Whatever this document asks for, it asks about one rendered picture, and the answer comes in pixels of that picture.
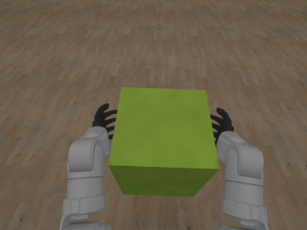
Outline right robot hand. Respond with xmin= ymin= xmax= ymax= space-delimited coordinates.
xmin=210 ymin=107 xmax=234 ymax=147

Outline left robot upper arm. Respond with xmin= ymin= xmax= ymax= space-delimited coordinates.
xmin=63 ymin=220 xmax=111 ymax=230

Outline left robot hand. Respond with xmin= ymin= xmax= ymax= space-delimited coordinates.
xmin=92 ymin=103 xmax=118 ymax=140

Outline robot right forearm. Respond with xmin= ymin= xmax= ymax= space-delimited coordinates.
xmin=216 ymin=130 xmax=269 ymax=230

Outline carton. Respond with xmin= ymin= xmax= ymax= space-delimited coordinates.
xmin=108 ymin=87 xmax=220 ymax=197

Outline robot left forearm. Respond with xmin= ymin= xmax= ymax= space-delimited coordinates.
xmin=59 ymin=126 xmax=111 ymax=230

